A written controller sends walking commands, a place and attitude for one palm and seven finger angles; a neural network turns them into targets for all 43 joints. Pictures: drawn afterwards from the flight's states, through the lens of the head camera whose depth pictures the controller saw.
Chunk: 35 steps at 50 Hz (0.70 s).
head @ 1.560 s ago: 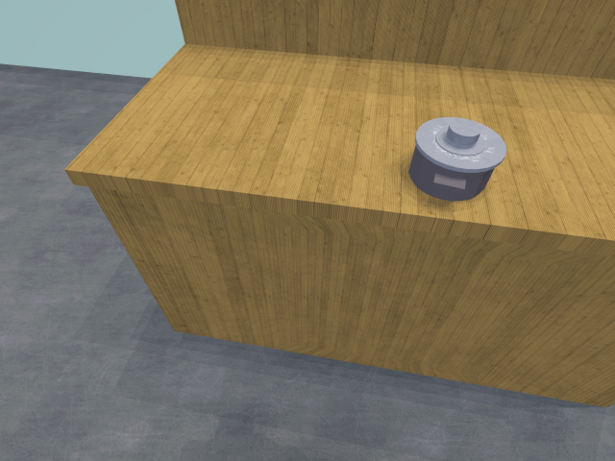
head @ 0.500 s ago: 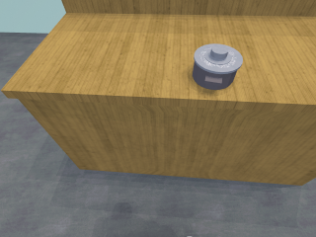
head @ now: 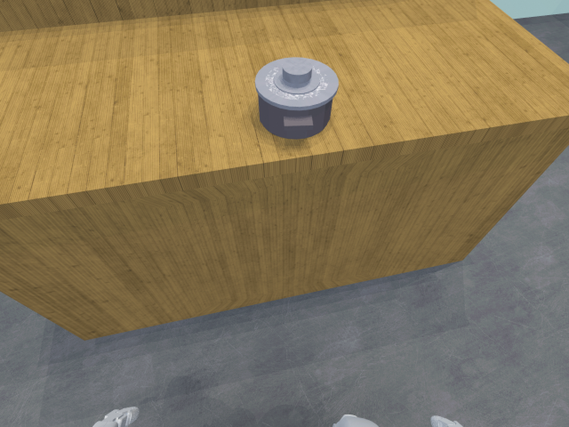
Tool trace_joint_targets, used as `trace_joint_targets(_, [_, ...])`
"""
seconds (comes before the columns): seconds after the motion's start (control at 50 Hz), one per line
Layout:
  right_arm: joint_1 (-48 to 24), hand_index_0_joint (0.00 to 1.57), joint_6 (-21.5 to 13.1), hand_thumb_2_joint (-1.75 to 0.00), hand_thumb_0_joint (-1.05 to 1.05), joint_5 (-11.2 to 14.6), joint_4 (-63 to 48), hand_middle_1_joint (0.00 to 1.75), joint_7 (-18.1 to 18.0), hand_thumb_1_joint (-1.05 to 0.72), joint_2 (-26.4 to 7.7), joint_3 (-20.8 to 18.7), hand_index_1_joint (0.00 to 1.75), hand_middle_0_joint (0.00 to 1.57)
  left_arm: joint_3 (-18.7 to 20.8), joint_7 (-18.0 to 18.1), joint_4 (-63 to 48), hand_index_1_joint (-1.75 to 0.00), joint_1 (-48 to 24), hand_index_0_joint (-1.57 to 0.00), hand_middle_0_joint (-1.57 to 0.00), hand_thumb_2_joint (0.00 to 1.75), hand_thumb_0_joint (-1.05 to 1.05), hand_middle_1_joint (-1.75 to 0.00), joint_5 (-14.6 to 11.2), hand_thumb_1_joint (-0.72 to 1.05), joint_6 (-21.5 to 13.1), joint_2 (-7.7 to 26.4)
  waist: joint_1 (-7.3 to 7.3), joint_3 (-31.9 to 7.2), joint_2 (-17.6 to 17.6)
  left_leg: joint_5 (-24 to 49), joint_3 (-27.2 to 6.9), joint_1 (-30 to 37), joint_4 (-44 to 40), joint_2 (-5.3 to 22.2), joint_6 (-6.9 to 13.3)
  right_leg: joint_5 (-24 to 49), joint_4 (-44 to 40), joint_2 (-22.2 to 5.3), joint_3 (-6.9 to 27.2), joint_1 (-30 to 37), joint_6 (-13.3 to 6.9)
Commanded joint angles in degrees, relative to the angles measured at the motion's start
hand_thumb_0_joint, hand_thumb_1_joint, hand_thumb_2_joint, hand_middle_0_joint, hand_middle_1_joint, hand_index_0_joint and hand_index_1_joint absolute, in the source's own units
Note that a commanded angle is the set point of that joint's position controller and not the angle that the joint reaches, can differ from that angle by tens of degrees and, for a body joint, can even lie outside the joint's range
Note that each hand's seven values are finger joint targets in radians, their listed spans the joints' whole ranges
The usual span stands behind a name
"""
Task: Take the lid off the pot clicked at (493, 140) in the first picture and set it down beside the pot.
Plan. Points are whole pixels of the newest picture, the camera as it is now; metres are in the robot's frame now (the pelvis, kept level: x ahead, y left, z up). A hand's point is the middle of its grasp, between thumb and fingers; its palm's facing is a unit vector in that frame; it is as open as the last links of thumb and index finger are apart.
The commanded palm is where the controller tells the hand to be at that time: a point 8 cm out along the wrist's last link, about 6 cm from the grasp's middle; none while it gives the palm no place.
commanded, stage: walk to a spot facing it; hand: left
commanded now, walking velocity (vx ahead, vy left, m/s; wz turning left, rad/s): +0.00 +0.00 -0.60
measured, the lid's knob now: (297, 70) +0.68 +0.03 +0.10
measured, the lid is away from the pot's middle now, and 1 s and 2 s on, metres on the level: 0.00 0.00 0.00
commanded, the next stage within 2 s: none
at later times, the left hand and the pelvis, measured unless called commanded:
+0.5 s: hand (185, 393) +0.18 +0.18 -0.17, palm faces -0.30 -0.94 -0.17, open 7.3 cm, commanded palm none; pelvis +0.01 +0.02 +0.00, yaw -18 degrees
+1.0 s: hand (223, 381) +0.20 +0.12 -0.17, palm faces -0.56 -0.81 -0.20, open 7.3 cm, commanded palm none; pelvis +0.02 +0.01 -0.01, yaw -36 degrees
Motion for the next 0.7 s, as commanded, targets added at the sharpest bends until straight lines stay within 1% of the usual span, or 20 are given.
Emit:
trace_joint_targets(0.0, [4.17,0.2,-0.46,-0.9,0.0,1.03,-3.08,0.3,0.15,-0.9,-10.33,-4.01,0.3,0.2,1.48,0.89,-2.67,-0.3,5.89,-0.2,-0.2,0.9,0.0,-0.3,0.23,0.9,-2.66,8.17,1.18,-12.24,-1.89,15.34,0.82,-7.63,14.2,6.72,1.11,20.46,-20.36,-5.02,5.66,23.12,-5.06])
trace_joint_targets(0.02, [1.66,0.2,-0.09,-0.9,0.0,1.13,-5.86,0.3,0.5,-0.9,-5.46,-2.55,0.3,0.2,3.04,2.09,-2.31,-0.3,9.08,-0.2,-0.2,0.9,0.0,-0.3,0.36,0.9,-3.16,15.25,2.88,-11.8,-19.04,-16.96,1.22,-23.18,28.9,-1.37,-2.09,36.34,-24.18,-21.13,29.13,26.74,-12.77])
trace_joint_targets(0.04, [-2.1,0.2,0.41,-0.9,0.0,0.96,-6.53,0.3,-0.54,-0.9,-7.1,-2.6,0.3,0.2,2.95,3.04,-2.2,-0.3,11.05,-0.2,-0.2,0.9,0.0,-0.3,-0.57,0.9,-2.63,13.57,4.54,-10.24,-11.68,-17.34,-8.51,-24.07,33.06,-0.16,-1.5,38.41,-23.04,-21.48,26.26,23.08,-16.68])
trace_joint_targets(0.06, [-2.71,0.2,0.42,-0.9,0.0,1.18,-5.84,0.3,-0.67,-0.9,-6.46,-2.6,0.3,0.2,2.91,3.44,-2.39,-0.3,8.15,-0.2,-0.2,0.9,0.0,-0.3,-0.21,0.9,-2.49,12.11,2.77,-10.9,-14.42,-14.75,-9.38,-24.94,35.0,0.38,-1.62,35.65,-22.2,-16.86,25.52,22.58,-16.24])
trace_joint_targets(0.12, [1.74,0.2,0.7,-0.9,0.0,1.04,-2.71,0.3,-0.39,-0.9,-6.81,-2.7,0.3,0.2,1.83,3.57,-4.85,-0.3,0.2,-0.2,-0.2,0.9,0.0,-0.3,-0.02,0.9,-1.99,8.84,-1.06,-12.09,-9.81,-8.83,-7.46,-16.02,29.35,0.21,-2.59,33.27,-20.02,-11.54,16.65,15.9,-14.11])
trace_joint_targets(0.2, [2.59,0.2,0.49,-0.9,0.0,1.35,-2.26,0.3,-0.28,-0.9,-5.21,-2.59,0.3,0.2,1.95,2.92,-4.72,-0.3,-0.89,-0.2,-0.2,0.9,0.0,-0.3,0.35,0.9,-1.56,10.23,-0.95,-8.5,-8.9,-7.55,-5.34,-9.54,16.9,-2.73,-2.19,25.58,-21.38,-10.63,20.41,8.21,-13.65])
trace_joint_targets(0.26, [8.57,0.2,-0.09,-0.9,0.0,1.44,-1.0,0.3,-0.7,-0.9,-5.15,-2.56,0.3,0.2,1.81,2.54,-4.94,-0.3,-3.04,-0.2,-0.2,0.9,0.0,-0.3,-0.08,0.9,-1.01,9.72,-3.28,-8.87,-9.1,-0.83,-4.13,-1.59,3.77,-4.12,-1.63,21.94,-18.33,-8.06,20.74,4.91,-10.58])
trace_joint_targets(0.28, [11.04,0.2,-0.55,-0.9,0.0,1.41,-0.43,0.3,-0.96,-0.9,-6.22,-2.65,0.3,0.2,1.59,2.38,-5.24,-0.3,-3.74,-0.2,-0.2,0.9,0.0,-0.3,-0.43,0.9,-0.77,8.42,-4.59,-8.97,-6.71,1.87,-6.15,3.41,-3.7,-2.59,-0.81,18.05,-14.72,-5.72,19.46,1.03,-8.43])
trace_joint_targets(0.3, [11.36,0.2,-1.15,-0.9,0.0,0.73,-0.93,0.3,-1.15,-0.9,-10.75,-3.35,0.3,0.2,1.08,1.93,-6.35,-0.3,-2.66,-0.2,-0.2,0.9,0.0,-0.3,-0.83,0.9,-0.42,4.93,-4.27,-8.98,7.17,0.86,-19.85,7.89,-12.61,8.17,3.43,6.49,-4.78,1.75,13.54,-7.41,-4.72])
trace_joint_targets(0.32, [11.49,0.2,-0.97,-0.9,0.0,0.47,-2.79,0.3,-0.97,-0.9,-15.37,-3.79,0.3,0.2,0.56,1.55,-7.58,-0.3,-1.76,-0.2,-0.2,0.9,0.0,-0.3,-0.55,0.9,-0.61,3.28,-3.76,-7.61,17.63,2.79,-31.83,5.53,-18.56,20.73,9.38,-10.7,9.38,5.71,3.81,-11.67,-1.5])
trace_joint_targets(0.34, [9.56,0.2,-1.09,-0.9,0.0,0.12,-2.66,0.3,-0.98,-0.9,-14.29,-3.25,0.3,0.2,1.07,1.42,-7.07,-0.3,-2.84,-0.2,-0.2,0.9,0.0,-0.3,0.26,0.9,-0.58,4.53,-3.87,-5.92,15.13,0.36,-33.23,0.57,-19.35,22.5,12.04,-10.5,18.81,2.05,7.35,-11.57,-1.14])
trace_joint_targets(0.38, [4.41,0.2,-1.32,-0.9,0.0,0.0,-3.42,0.3,-1.22,-0.9,-10.53,-2.21,0.3,0.2,1.49,0.48,-4.92,-0.3,-3.02,-0.2,-0.2,0.9,0.0,-0.3,0.29,0.9,-0.87,4.43,-1.33,-4.03,6.62,6.68,-20.21,-1.03,-16.42,15.0,9.93,-2.87,25.68,0.46,5.69,-10.76,-0.57])
trace_joint_targets(0.42, [3.63,0.2,-1.29,-0.9,0.0,0.2,-3.47,0.3,-1.42,-0.9,-8.82,-1.78,0.3,0.2,0.84,0.11,-3.91,-0.3,-2.0,-0.2,-0.2,0.9,0.0,-0.3,-0.08,0.9,-0.5,2.45,-1.08,-5.9,7.65,19.66,-9.99,2.83,-12.91,11.34,8.56,-0.26,23.72,-0.31,3.19,-9.99,0.34])
trace_joint_targets(0.46, [6.72,0.2,-1.23,-0.9,0.0,0.14,-2.18,0.3,-1.43,-0.9,-8.91,-2.08,0.3,0.2,0.38,0.24,-4.27,-0.3,-3.62,-0.2,-0.2,0.9,0.0,-0.3,-0.44,0.9,-0.23,1.45,-2.39,-7.43,8.85,29.25,-6.96,7.22,-10.76,11.58,9.16,-1.96,18.16,-0.71,1.63,-8.76,0.8])
trace_joint_targets(0.52, [9.71,0.2,-1.0,-0.9,0.0,0.06,-0.8,0.3,-1.05,-0.9,-10.36,-3.14,0.3,0.2,-0.25,0.27,-5.38,-0.3,-6.93,-0.2,-0.2,0.9,0.0,-0.3,-0.39,0.9,-0.46,1.08,-4.42,-7.84,8.55,34.67,-4.79,9.53,-8.83,13.43,9.65,-4.77,6.32,-0.8,-1.44,-4.37,0.52])
trace_joint_targets(0.58, [10.07,0.2,-0.83,-0.9,0.0,0.04,-0.24,0.3,-0.53,-0.9,-11.75,-4.05,0.3,0.2,-0.3,0.36,-5.49,-0.3,-6.2,-0.2,-0.2,0.9,0.0,-0.3,-0.4,0.9,-1.09,0.83,-4.2,-9.29,10.5,35.61,-2.97,10.11,-5.71,14.15,8.47,-3.35,-2.85,0.51,-3.15,0.54,-0.81])
trace_joint_targets(0.62, [9.49,0.2,-0.62,-0.9,0.0,0.4,-0.17,0.3,-0.14,-0.9,-11.55,-4.4,0.3,0.2,-0.04,0.64,-4.42,-0.3,-2.83,-0.2,-0.2,0.9,0.0,-0.3,-0.24,0.9,-1.66,2.07,-2.38,-10.69,8.79,32.09,-0.12,7.2,-0.03,12.9,5.33,6.75,-14.19,1.51,-4.27,8.71,-1.86])
trace_joint_targets(0.64, [9.3,0.2,-0.53,-0.9,0.0,0.79,-0.57,0.3,0.11,-0.9,-10.47,-4.28,0.3,0.2,0.49,1.03,-3.4,-0.3,0.6,-0.2,-0.2,0.9,0.0,-0.3,-0.08,0.9,-2.07,4.52,-0.42,-11.75,3.98,25.73,1.94,0.65,7.32,11.55,2.5,14.3,-20.15,-0.87,-1.07,18.1,-3.5])
trace_joint_targets(0.66, [7.79,0.2,-0.24,-0.9,0.0,1.19,-2.83,0.3,0.38,-0.9,-6.08,-3.33,0.3,0.2,1.83,2.0,-2.31,-0.3,4.58,-0.2,-0.2,0.9,0.0,-0.3,0.45,0.9,-2.66,11.07,1.34,-12.25,-13.17,-0.58,5.57,-16.28,18.94,5.03,-1.21,31.44,-23.27,-15.12,16.81,28.92,-8.94])
trace_joint_targets(0.68, [2.48,0.2,0.58,-0.9,0.0,1.02,-5.17,0.3,-0.06,-0.9,-5.53,-2.76,0.3,0.2,2.44,2.75,-1.72,-0.3,7.73,-0.2,-0.2,0.9,0.0,-0.3,-0.5,0.9,-2.21,13.56,3.71,-10.83,-15.53,-19.62,-1.12,-22.57,28.54,0.74,-2.4,45.59,-22.35,-21.98,23.03,25.21,-14.71])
